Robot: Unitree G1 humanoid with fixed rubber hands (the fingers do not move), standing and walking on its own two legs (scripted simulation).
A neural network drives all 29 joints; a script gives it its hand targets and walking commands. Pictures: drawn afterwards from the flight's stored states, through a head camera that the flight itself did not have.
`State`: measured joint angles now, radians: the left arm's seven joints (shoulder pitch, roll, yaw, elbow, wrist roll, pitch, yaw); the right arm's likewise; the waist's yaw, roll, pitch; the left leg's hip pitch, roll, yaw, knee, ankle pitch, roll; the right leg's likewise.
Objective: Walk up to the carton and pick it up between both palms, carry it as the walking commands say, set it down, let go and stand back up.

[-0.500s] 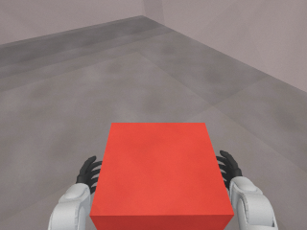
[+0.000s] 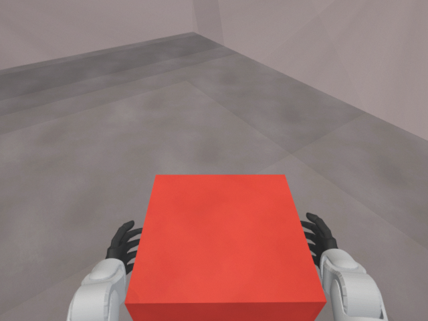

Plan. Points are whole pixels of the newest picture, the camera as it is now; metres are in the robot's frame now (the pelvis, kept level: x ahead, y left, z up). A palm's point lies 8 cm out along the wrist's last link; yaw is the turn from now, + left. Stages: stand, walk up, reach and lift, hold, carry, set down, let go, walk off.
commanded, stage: carry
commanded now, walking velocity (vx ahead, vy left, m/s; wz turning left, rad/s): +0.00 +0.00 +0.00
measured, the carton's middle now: (220, 264) +0.28 -0.01 -0.05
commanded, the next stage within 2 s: hold in 0.66 s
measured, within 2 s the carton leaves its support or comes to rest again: neither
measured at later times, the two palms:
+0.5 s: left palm (112, 265) +0.24 +0.19 +0.03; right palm (322, 257) +0.24 -0.18 +0.04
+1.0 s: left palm (123, 265) +0.24 +0.17 +0.03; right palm (328, 248) +0.25 -0.20 +0.04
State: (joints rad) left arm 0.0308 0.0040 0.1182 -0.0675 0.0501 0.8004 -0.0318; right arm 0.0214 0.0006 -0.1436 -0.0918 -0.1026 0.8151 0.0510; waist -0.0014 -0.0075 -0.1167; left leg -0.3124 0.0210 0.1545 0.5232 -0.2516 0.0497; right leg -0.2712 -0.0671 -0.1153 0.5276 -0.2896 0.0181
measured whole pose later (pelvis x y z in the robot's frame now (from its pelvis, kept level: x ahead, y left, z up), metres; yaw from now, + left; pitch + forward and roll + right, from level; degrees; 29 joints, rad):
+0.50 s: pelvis -0.01 +0.01 +0.00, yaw +0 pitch +3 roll +0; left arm 0.02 0.00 0.12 -0.07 0.05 0.79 -0.03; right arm 0.02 0.01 -0.15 -0.10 -0.10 0.80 0.05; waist 0.00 0.00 -0.11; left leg -0.32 0.01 0.16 0.51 -0.23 0.06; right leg -0.29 -0.07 -0.10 0.52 -0.27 0.03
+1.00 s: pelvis -0.01 -0.01 +0.01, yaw +4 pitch -5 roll +0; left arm -0.05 -0.01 0.10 0.02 0.07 0.72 0.02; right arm -0.07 -0.06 -0.14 0.03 -0.12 0.71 0.08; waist -0.05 -0.02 0.07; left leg -0.14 -0.02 0.05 0.37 -0.15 0.04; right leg -0.08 0.01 0.03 0.38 -0.22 0.00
